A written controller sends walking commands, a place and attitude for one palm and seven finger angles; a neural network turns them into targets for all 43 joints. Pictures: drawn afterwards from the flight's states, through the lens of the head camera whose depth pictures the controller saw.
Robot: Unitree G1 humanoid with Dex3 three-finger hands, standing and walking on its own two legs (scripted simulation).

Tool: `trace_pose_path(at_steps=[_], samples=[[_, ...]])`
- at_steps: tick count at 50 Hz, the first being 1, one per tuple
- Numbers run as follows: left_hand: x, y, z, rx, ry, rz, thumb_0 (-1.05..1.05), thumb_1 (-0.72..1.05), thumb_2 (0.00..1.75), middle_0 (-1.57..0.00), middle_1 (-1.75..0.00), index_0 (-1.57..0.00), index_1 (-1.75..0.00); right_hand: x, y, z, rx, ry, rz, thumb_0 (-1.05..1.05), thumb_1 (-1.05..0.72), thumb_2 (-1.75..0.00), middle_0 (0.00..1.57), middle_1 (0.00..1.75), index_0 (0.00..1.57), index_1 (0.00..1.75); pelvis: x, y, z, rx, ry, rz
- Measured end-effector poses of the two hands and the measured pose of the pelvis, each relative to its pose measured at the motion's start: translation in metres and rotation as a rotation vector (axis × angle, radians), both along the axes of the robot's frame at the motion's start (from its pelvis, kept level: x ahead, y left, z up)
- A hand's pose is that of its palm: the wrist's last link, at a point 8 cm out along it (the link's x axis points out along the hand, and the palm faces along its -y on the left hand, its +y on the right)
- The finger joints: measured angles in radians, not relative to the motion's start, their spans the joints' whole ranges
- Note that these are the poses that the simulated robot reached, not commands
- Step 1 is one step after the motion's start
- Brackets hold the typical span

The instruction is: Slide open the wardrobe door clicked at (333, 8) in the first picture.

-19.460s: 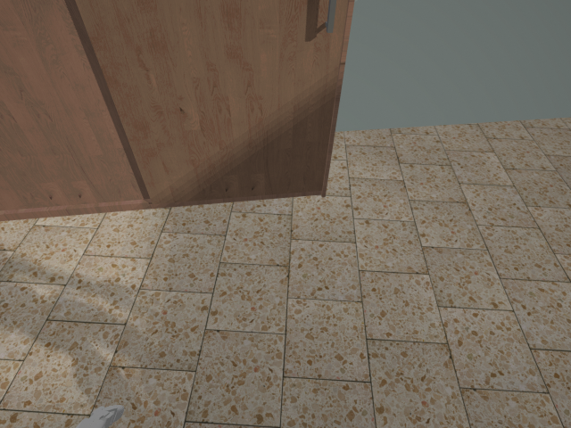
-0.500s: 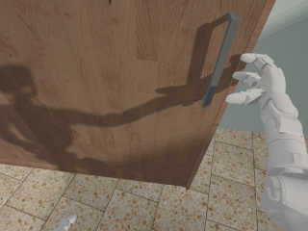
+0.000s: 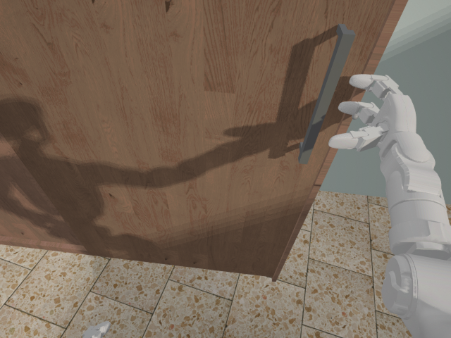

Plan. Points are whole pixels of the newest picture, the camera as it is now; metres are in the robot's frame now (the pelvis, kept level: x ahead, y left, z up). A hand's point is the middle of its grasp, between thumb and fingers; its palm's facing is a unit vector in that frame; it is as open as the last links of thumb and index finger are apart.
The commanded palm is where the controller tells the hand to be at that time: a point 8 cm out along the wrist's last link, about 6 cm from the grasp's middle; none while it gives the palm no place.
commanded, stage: move the hooked fingers beside the handle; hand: right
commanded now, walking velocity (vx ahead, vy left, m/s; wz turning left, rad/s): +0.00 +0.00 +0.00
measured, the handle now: (319, 103) +0.51 -0.12 +0.19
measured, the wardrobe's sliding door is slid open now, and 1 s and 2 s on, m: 0.00 0.00 0.00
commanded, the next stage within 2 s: feel for the door with the fingertips in 0.24 s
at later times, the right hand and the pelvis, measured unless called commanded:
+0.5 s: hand (348, 119) +0.44 -0.15 +0.20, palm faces -0.02 +1.00 +0.01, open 14.0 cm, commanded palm +0.42 -0.20 +0.20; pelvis +0.01 +0.00 +0.00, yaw +0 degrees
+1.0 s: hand (338, 114) +0.46 -0.14 +0.20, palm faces +0.03 +1.00 +0.01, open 14.0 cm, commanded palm +0.43 -0.19 +0.20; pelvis +0.00 +0.00 +0.00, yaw +0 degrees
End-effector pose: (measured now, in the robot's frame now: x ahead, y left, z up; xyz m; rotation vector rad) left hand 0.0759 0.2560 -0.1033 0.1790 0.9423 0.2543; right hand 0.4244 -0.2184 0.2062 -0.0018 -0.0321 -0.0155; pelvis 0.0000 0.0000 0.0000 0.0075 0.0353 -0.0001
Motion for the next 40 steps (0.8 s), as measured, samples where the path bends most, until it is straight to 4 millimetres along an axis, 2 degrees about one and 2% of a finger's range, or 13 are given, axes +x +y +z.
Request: trace_pose_path(at_steps=[5,8,14,20,27,33,40], samples=[[0.002,0.003,-0.001,0.007,0.001,-0.004,0.01,0.90,0.90,-0.20,-0.30,-0.20,-0.30,0.007,0.004,-0.013,0.023,0.090,0.004,-0.01,0.50,-0.30,0.30,1.20,0.30,1.20,-0.001,0.000,0.000,0.000,0.014,-0.005],[0.002,0.004,0.000,0.009,-0.002,-0.003,0.01,0.90,0.90,-0.20,-0.30,-0.20,-0.30,0.009,0.003,-0.016,0.023,0.064,-0.009,-0.01,0.50,-0.30,0.30,1.20,0.32,1.22,-0.001,0.001,0.000,-0.002,0.020,-0.001],[0.002,0.004,0.001,0.003,-0.007,0.009,0.01,0.90,0.90,-0.20,-0.30,-0.20,-0.30,0.006,0.000,-0.008,0.021,-0.014,-0.018,-0.01,0.50,-0.30,0.31,1.20,0.32,1.22,0.003,0.002,0.000,-0.004,0.014,0.010],[0.007,0.002,0.001,-0.004,-0.016,0.012,0.01,0.90,0.90,-0.20,-0.30,-0.20,-0.30,0.004,-0.003,-0.004,-0.001,0.013,-0.001,-0.01,0.50,-0.30,0.30,1.20,0.30,1.21,0.006,0.000,0.000,-0.001,0.008,0.008],[0.022,-0.006,0.001,-0.021,-0.041,-0.023,0.01,0.90,0.90,-0.20,-0.30,-0.20,-0.30,-0.007,0.019,-0.004,0.025,0.000,0.049,-0.01,0.50,-0.30,0.30,1.20,0.30,1.20,0.005,-0.004,0.000,-0.002,-0.003,0.000],[0.035,-0.014,0.007,-0.028,-0.082,-0.045,0.01,0.90,0.90,-0.20,-0.30,-0.20,-0.30,-0.006,0.034,-0.011,0.030,0.033,0.023,-0.01,0.50,-0.30,0.30,1.20,0.30,1.20,0.001,-0.003,0.000,-0.003,-0.007,0.001],[0.032,-0.017,0.007,-0.033,-0.082,-0.047,0.01,0.90,0.90,-0.20,-0.30,-0.20,-0.30,-0.002,0.039,-0.003,0.018,0.011,0.004,-0.01,0.50,-0.30,0.30,1.20,0.30,1.20,-0.002,-0.002,0.001,-0.003,-0.010,0.003]])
